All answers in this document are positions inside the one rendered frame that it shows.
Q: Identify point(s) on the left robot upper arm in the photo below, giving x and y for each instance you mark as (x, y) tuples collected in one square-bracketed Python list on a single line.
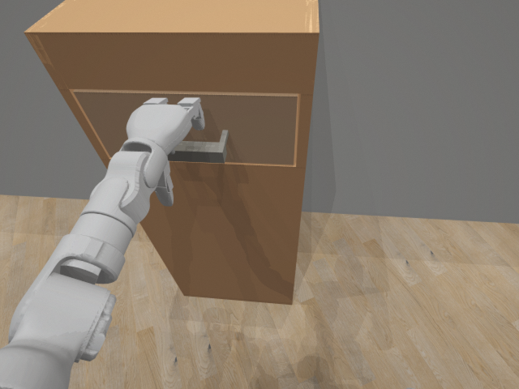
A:
[(67, 321)]

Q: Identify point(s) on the drawer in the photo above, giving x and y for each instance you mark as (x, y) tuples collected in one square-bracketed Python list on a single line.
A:
[(261, 126)]

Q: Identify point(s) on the handle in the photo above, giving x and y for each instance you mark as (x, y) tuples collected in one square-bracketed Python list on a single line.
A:
[(206, 152)]

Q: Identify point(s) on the robot left hand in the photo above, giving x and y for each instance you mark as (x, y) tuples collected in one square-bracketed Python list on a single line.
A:
[(167, 126)]

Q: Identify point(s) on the cabinet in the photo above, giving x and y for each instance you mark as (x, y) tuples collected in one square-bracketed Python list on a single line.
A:
[(232, 232)]

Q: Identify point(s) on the robot left forearm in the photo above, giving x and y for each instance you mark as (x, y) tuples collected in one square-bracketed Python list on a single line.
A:
[(94, 250)]

